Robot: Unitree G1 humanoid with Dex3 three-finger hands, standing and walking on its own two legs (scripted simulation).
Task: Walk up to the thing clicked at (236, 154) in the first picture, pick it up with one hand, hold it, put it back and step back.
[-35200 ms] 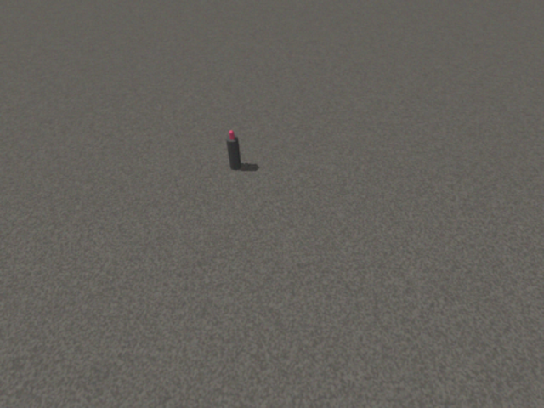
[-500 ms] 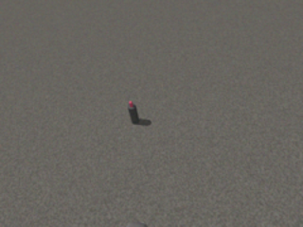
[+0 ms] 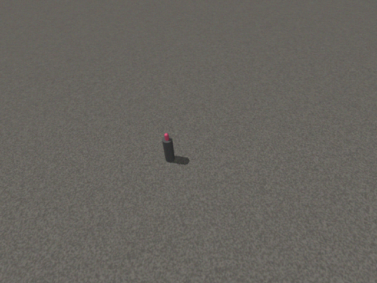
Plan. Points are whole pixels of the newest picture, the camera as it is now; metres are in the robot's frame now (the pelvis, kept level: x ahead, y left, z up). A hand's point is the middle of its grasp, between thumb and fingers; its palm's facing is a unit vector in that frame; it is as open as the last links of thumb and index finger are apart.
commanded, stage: step back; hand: left
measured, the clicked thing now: (168, 147) +1.01 +0.22 -0.64
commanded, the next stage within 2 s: stand in 0.46 s
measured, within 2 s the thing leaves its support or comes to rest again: neither
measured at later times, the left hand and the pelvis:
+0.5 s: hand out of the picture +0.15 +0.28 -0.14, palm faces -0.05 -0.93 -0.37, open 7.4 cm; pelvis +0.04 +0.02 +0.01, yaw -3 degrees
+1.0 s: hand out of the picture +0.11 +0.26 -0.14, palm faces -0.07 -0.94 -0.34, open 7.4 cm; pelvis +0.02 +0.01 +0.02, yaw -2 degrees
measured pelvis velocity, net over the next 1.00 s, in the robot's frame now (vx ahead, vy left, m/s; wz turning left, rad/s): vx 0.02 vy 0.01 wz -0.03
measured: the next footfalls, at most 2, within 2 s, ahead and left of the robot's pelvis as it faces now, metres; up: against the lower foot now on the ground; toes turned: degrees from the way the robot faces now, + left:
left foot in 0.06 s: +0.08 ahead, +0.14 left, +0.00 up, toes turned +0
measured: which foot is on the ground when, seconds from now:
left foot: up 0.00-0.04, down 0.06-1.00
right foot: down 0.00-1.00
